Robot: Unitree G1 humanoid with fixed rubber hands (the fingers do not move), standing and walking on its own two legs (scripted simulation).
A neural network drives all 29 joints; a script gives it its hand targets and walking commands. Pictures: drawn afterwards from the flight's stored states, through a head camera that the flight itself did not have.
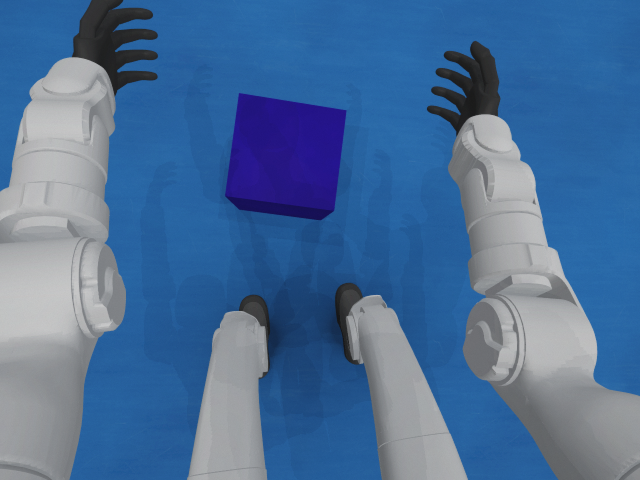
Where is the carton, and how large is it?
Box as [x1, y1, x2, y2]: [225, 93, 346, 219]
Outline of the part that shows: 239,93 225,196 239,209 314,219 321,219 333,210 346,110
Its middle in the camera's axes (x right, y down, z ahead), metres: -0.07 -0.16 +0.86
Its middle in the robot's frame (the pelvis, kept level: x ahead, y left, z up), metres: +0.53 -0.01 -0.53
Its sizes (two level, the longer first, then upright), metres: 0.210 0.200 0.250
